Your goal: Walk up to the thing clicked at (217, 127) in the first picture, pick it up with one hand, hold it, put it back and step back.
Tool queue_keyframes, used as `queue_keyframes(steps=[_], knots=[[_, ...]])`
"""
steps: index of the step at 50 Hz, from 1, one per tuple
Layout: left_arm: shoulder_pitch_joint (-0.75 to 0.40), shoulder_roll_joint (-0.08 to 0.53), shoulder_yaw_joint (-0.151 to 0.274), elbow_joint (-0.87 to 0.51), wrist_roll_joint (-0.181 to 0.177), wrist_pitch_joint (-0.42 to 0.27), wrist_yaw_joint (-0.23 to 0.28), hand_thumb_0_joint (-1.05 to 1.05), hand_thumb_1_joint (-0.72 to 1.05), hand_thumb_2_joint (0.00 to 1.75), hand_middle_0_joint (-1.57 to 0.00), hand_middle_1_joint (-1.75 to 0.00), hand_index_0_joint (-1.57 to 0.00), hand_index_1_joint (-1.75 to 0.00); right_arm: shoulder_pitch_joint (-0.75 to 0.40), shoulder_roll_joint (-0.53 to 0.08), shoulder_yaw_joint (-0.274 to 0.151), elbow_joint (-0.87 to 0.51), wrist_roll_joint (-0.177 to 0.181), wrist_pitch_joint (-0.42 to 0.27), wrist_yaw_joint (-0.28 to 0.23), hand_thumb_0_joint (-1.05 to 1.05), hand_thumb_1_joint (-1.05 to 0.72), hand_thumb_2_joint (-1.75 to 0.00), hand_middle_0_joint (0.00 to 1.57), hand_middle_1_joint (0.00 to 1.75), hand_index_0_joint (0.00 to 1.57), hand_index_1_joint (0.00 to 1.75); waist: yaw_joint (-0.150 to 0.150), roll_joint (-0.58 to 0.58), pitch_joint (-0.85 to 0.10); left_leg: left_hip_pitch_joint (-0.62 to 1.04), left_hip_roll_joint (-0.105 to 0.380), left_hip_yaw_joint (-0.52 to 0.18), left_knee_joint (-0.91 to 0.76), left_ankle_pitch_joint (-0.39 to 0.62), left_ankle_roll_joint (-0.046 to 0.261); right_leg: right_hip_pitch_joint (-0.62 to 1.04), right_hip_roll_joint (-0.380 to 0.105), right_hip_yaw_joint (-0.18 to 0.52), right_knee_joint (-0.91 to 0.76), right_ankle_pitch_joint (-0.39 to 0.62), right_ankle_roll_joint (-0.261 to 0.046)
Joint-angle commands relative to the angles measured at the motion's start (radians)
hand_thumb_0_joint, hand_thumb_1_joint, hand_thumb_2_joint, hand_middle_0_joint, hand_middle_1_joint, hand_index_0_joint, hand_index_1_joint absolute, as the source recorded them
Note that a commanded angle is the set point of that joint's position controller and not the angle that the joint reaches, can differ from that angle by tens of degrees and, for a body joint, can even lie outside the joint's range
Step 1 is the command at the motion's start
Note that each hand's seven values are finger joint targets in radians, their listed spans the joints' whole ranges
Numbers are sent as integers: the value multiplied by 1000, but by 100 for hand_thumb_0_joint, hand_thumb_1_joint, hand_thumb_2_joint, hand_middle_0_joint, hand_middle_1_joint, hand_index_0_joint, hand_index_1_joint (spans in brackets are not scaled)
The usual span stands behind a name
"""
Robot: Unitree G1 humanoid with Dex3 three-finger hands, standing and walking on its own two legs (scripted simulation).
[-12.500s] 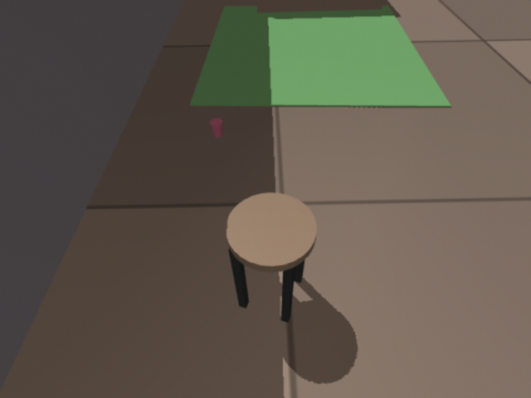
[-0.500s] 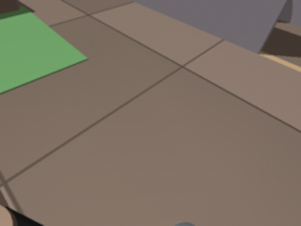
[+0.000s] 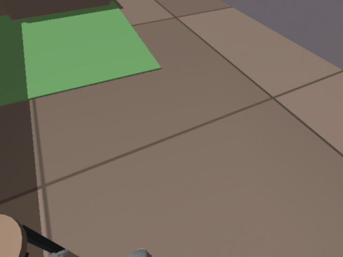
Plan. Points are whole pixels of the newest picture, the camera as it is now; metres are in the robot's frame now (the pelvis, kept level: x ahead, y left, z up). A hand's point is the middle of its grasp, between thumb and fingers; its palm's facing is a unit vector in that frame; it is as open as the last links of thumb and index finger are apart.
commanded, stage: walk up
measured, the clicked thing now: out of the picture +0.96 +1.44 -0.72
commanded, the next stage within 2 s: stand in 1.48 s
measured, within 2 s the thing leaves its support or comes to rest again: neither
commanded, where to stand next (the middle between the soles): +0.16 -0.02 m, yaw +16 degrees
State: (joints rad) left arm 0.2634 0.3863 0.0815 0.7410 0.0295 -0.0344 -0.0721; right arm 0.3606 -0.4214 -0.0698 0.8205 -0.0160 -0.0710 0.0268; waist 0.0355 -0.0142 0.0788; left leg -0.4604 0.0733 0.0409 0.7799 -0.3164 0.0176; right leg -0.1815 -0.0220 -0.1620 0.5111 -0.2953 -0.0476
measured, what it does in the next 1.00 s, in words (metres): walks ahead, turning left: left foot, then right foot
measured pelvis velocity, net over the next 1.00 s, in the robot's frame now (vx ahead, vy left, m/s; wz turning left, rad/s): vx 0.09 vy -0.05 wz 0.32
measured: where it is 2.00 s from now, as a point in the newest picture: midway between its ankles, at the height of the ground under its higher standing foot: outside the picture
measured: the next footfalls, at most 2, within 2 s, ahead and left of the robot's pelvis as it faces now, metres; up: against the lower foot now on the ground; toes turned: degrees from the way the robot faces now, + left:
left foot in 0.08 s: +0.16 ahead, +0.11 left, +0.00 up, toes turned +6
right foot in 0.40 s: +0.19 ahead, -0.17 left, +0.00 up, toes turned +14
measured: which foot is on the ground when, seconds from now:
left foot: up 0.00-0.06, down 0.08-0.42, up 0.44-0.68, down 0.70-1.00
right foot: down 0.00-0.10, up 0.12-0.38, down 0.40-1.00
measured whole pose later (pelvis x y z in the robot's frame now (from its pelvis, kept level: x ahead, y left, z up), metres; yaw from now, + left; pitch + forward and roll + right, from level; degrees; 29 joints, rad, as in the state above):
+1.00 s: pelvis +0.09 -0.05 -0.02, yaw +19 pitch -3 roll +0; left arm 0.18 0.39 0.01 0.94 0.01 -0.03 0.01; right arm 0.15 -0.39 -0.04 0.93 0.00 0.01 0.00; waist 0.01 0.02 0.11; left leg -0.35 -0.01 -0.02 0.73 -0.33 0.01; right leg -0.31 -0.07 -0.04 0.73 -0.37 0.02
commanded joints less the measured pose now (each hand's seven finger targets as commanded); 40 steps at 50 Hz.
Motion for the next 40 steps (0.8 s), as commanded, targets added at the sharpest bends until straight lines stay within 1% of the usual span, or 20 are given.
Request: queue_keyframes(steps=[1,3,4,5,6,11,16,18,19,20,21,22,25,30,33,34,35,36,37,40], knots=[[-29,235,64,-101,4,2,2,0,90,90,-20,-30,-20,-30,94,-151,-55,-52,5,-35,-25,0,-90,-90,20,30,20,30,-24,-63,-50,208,-60,79,-199,180,5,-120,-213,127,-62,72,-156],[-17,174,30,-110,-2,12,9,0,90,90,-20,-30,-20,-30,178,-203,-76,-33,-8,-41,-50,0,-90,-90,20,30,20,30,-85,65,-102,465,-56,7,-212,162,51,-314,-167,70,179,44,-88],[16,124,15,-118,-4,14,14,0,90,90,-20,-30,-20,-30,221,-291,-96,-44,-16,-43,-67,0,-90,-90,20,30,20,30,-111,269,-131,519,150,-332,-358,62,132,-430,-46,18,455,-111,-20],[73,174,32,-104,-7,27,21,0,90,90,-20,-30,-20,-30,190,-359,-104,-99,-11,-42,-76,0,-90,-90,20,30,20,30,-75,232,-141,478,370,-740,-472,-1,264,-513,3,109,597,-299,16],[52,260,50,-77,-1,39,30,0,90,90,-20,-30,-20,-30,144,-351,-110,-97,12,-34,-78,0,-90,-90,20,30,20,30,-68,116,-102,381,379,-750,-476,-59,305,-474,-58,204,670,-324,16],[139,229,54,21,-7,50,35,0,90,90,-20,-30,-20,-30,0,-268,-62,-114,3,-25,-74,0,-90,-90,20,30,20,30,-6,186,-66,158,158,-298,-372,196,193,-306,-93,176,538,-155,31],[130,208,47,43,-29,35,50,0,90,90,-20,-30,-20,-30,-79,-267,-53,-141,-7,12,-55,0,-90,-90,20,30,20,30,-13,252,-92,27,102,-219,-234,358,189,-130,-27,95,330,-107,36],[181,214,48,69,-26,20,65,0,90,90,-20,-30,-20,-30,-129,-254,-50,-155,9,38,-50,0,-90,-90,20,30,20,30,26,200,-144,19,58,-196,-93,307,148,-33,2,64,169,22,24],[178,250,56,67,-13,11,73,0,90,90,-20,-30,-20,-30,-139,-207,-37,-164,16,50,-52,0,-90,-90,20,30,20,30,37,74,-124,-9,-10,-158,36,208,101,-51,-42,143,53,13,2],[143,338,74,47,5,0,79,0,90,90,-20,-30,-20,-30,-134,-140,-20,-179,24,56,-54,0,-90,-90,20,30,20,30,31,-151,-72,-157,-138,-115,238,41,38,-54,-257,469,-87,19,-67],[37,403,78,11,-1,-4,80,0,90,90,-20,-30,-20,-30,-89,-149,-28,-162,18,68,-65,0,-90,-90,20,30,20,30,-13,-222,-70,-147,-144,-148,367,-325,15,-145,-473,717,-208,20,-212],[-29,420,74,-1,-4,-6,82,0,90,90,-20,-30,-20,-30,-86,-201,-46,-138,10,72,-71,0,-90,-90,20,30,20,30,-27,-201,-30,-144,-104,-194,451,-333,10,-195,-500,768,-233,-11,-264],[-60,334,53,27,0,-13,93,0,90,90,-20,-30,-20,-30,-72,-225,-66,-66,16,74,-49,0,-90,-90,20,30,20,30,-33,-154,16,-140,-63,-139,401,-158,1,-181,-302,400,-94,-23,-156],[20,335,55,50,2,-18,90,0,90,90,-20,-30,-20,-30,-145,-168,-46,-57,5,65,-20,0,-90,-90,20,30,20,30,20,-226,-75,-49,-59,-38,88,-206,-11,-2,-304,284,40,387,-180],[-42,322,39,32,-21,-4,94,0,90,90,-20,-30,-20,-30,-81,-162,-50,-20,1,54,-19,0,-90,-90,20,30,20,30,-36,-165,-145,130,-110,26,-176,12,7,-19,-281,210,190,492,-127],[-35,291,24,32,-27,2,94,0,90,90,-20,-30,-20,-30,-59,-183,-58,-1,-6,49,-23,0,-90,-90,20,30,20,30,-49,-105,-161,236,-116,-8,-246,82,25,-99,-260,188,272,428,-87],[-11,240,9,31,-32,7,95,0,90,90,-20,-30,-20,-30,-52,-231,-69,-5,-16,44,-27,0,-90,-90,20,30,20,30,-52,39,-178,334,0,-196,-290,199,69,-223,-205,132,399,239,-22],[-42,213,1,21,-46,13,104,0,90,90,-20,-30,-20,-30,-117,-333,-82,-35,-6,46,-26,0,-90,-90,20,30,20,30,-50,252,-169,284,204,-538,-335,251,216,-331,-23,81,446,-195,31],[-82,259,15,47,-33,17,115,0,90,90,-20,-30,-20,-30,-121,-326,-83,-24,2,47,-24,0,-90,-90,20,30,20,30,-68,215,-139,198,256,-597,-365,198,299,-286,-55,166,508,-374,28],[-28,219,7,90,-44,7,110,0,90,90,-20,-30,-20,-30,-193,-227,-41,-20,-2,50,-40,0,-90,-90,20,30,20,30,-18,174,-98,221,143,-356,-235,443,213,-267,-76,171,375,-265,22]])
